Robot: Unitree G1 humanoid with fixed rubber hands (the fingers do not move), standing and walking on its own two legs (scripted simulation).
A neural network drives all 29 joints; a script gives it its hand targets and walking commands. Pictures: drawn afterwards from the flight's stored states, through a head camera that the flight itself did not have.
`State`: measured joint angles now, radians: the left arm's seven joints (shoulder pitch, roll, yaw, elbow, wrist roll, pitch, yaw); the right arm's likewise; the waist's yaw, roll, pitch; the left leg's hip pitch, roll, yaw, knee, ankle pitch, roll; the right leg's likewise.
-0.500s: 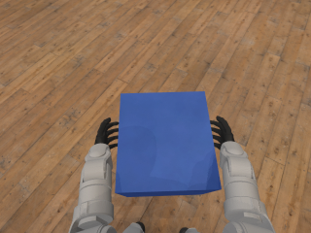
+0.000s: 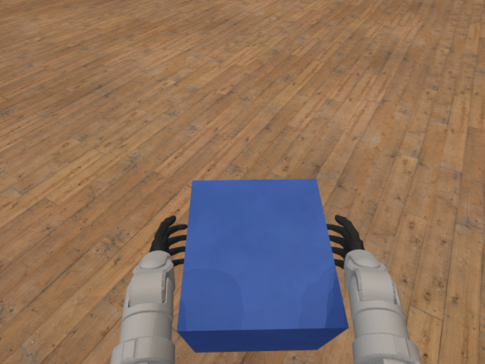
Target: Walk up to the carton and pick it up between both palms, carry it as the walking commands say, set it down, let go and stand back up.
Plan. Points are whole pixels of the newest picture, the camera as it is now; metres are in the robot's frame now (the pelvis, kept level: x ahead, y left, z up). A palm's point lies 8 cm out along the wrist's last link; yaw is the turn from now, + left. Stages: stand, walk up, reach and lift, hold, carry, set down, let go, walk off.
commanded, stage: reach and lift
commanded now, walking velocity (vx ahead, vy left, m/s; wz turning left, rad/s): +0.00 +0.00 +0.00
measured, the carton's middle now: (255, 266) +0.33 +0.01 -0.06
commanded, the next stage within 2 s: hold in 1.42 s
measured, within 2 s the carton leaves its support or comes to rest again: neither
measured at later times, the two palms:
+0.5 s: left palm (155, 253) +0.28 +0.18 +0.06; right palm (360, 253) +0.30 -0.15 +0.05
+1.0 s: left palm (161, 251) +0.29 +0.17 +0.05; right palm (365, 259) +0.29 -0.16 +0.05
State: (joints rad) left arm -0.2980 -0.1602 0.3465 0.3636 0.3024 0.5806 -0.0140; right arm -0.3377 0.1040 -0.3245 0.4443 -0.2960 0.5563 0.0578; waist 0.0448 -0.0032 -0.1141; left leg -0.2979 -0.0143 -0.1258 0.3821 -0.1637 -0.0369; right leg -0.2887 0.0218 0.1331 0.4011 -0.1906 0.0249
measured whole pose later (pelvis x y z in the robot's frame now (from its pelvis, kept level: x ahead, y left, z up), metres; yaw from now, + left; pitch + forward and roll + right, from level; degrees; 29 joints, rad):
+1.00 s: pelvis +0.00 +0.00 +0.01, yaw +1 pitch -5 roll +0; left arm -0.27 -0.15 0.27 0.23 0.33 0.74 -0.02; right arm -0.28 0.14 -0.28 0.25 -0.31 0.73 0.04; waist 0.00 -0.01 -0.01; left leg -0.06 -0.01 -0.13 0.29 -0.14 -0.03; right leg -0.03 0.01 0.11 0.28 -0.16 0.02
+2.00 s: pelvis +0.00 +0.00 +0.01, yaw +1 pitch -6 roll +0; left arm -0.22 -0.14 0.25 0.19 0.31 0.74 -0.02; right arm -0.23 0.14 -0.25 0.21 -0.29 0.74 0.03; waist 0.00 -0.01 -0.01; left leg -0.05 -0.01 -0.12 0.29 -0.14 -0.02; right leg -0.02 0.01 0.11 0.28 -0.17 0.02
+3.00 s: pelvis -0.04 -0.10 -0.02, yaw -18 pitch +4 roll -2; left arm -0.02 -0.13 0.09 -0.56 0.08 1.24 0.15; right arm 0.00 0.13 -0.07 -0.53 -0.08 1.24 -0.15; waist 0.02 0.03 -0.12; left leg -0.36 0.27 0.22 0.64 -0.30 -0.09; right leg -0.51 -0.06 -0.10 0.78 -0.40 0.05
